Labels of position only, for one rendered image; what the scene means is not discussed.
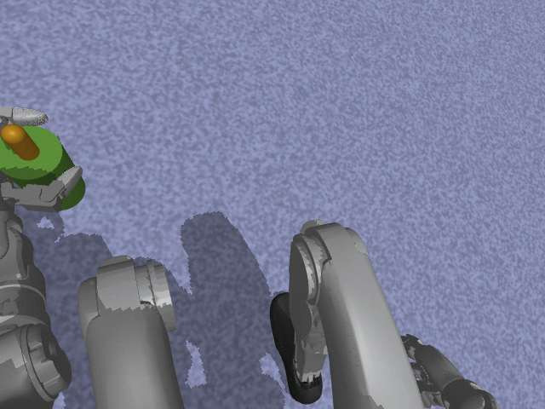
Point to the right robot arm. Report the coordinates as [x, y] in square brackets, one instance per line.
[465, 394]

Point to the bottle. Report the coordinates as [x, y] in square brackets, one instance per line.
[34, 155]

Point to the right robot foot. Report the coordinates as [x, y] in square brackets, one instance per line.
[284, 336]

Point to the left robot arm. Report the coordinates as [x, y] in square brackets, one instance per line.
[33, 367]

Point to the left robot hand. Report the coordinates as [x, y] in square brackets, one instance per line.
[34, 197]

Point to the right robot hand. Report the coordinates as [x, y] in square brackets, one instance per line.
[433, 369]

